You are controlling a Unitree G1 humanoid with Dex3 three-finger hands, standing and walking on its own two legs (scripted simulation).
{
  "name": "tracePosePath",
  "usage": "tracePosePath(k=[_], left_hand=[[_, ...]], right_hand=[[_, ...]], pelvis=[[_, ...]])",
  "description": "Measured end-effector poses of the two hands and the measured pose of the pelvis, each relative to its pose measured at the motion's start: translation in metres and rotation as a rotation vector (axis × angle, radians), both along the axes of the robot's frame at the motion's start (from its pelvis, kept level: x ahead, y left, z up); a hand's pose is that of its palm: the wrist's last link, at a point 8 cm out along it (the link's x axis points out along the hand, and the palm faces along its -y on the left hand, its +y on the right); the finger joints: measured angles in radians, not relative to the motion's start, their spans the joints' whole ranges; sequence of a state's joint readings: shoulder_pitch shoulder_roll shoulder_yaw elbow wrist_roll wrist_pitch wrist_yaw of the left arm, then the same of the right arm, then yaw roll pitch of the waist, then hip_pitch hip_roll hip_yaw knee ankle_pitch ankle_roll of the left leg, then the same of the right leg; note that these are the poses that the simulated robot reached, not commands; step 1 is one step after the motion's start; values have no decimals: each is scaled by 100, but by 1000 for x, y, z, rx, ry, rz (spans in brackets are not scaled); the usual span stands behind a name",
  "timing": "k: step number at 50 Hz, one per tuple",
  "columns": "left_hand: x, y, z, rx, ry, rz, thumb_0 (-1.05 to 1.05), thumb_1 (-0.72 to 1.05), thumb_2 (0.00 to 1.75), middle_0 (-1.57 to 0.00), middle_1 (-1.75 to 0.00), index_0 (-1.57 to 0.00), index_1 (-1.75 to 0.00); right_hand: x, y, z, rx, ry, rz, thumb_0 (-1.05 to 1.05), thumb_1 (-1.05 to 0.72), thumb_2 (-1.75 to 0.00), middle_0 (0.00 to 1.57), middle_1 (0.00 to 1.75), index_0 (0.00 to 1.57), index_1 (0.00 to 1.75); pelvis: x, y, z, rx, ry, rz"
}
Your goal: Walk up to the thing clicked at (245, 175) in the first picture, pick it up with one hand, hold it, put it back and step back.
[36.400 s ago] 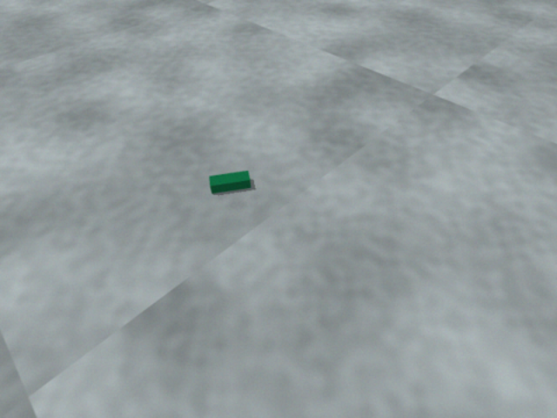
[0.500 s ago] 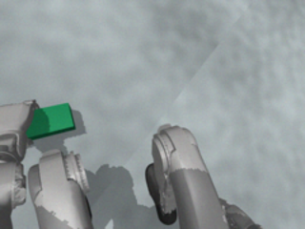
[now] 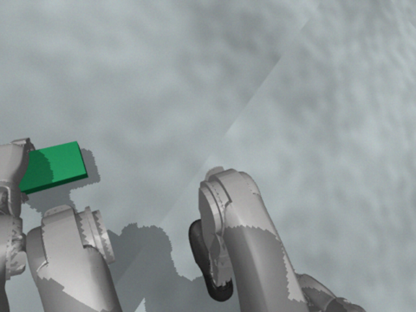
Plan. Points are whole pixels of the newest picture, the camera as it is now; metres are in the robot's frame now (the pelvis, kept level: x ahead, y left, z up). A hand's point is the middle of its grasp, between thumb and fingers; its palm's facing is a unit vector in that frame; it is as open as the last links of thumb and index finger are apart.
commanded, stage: open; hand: left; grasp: from above
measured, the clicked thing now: (29, 173) +0.40 +0.26 -0.27
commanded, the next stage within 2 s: withdraw in 0.88 s
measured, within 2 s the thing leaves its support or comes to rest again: neither
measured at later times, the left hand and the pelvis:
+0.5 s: hand (12, 173) +0.40 +0.28 -0.24, palm faces -0.45 -0.11 -0.88, open 13.0 cm; pelvis +0.00 +0.00 +0.00, yaw -1 degrees
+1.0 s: hand (12, 173) +0.40 +0.28 -0.24, palm faces -0.46 -0.11 -0.88, open 13.3 cm; pelvis -0.01 +0.00 +0.00, yaw -1 degrees
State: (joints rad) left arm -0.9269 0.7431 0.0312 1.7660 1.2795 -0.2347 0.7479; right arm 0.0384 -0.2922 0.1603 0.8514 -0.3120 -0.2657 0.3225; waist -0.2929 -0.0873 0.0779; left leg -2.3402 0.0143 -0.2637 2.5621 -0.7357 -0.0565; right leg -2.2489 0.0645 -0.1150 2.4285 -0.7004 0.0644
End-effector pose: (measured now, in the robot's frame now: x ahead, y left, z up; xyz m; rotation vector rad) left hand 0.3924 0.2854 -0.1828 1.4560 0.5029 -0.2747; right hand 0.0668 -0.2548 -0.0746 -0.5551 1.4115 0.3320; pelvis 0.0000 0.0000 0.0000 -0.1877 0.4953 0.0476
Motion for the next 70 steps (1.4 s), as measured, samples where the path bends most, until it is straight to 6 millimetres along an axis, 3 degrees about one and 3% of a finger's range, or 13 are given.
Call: tracePosePath(k=[9,28,57,63,70], left_hand=[[-2,0,-1,3,-9,-2,1,-5,63,-54,-73,-53,-71],[11,1,2,9,-18,20,0,-40,93,-16,-106,-18,-103],[12,1,4,0,-38,25,0,-44,96,-9,-108,-12,-105],[13,5,27,14,-139,77,0,-49,95,-9,-104,-11,-102],[12,13,95,72,-196,130,0,-51,97,-9,-101,-10,-100]], right_hand=[[-7,-1,10,-5,2,13,0,-90,-90,20,30,20,30],[-15,1,19,11,-2,3,0,-90,-90,20,30,20,30],[-16,1,18,13,-7,2,0,-90,-90,20,30,20,30],[-11,0,13,33,-29,-57,0,-90,-90,20,30,20,30],[13,-4,5,66,-101,-207,0,-91,-90,20,30,20,30]], pelvis=[[-3,2,2,-13,-13,-3],[-4,4,4,-24,-13,-10],[-5,2,3,-17,-15,-10],[-2,2,5,-10,11,-5],[-2,1,22,27,71,17]])
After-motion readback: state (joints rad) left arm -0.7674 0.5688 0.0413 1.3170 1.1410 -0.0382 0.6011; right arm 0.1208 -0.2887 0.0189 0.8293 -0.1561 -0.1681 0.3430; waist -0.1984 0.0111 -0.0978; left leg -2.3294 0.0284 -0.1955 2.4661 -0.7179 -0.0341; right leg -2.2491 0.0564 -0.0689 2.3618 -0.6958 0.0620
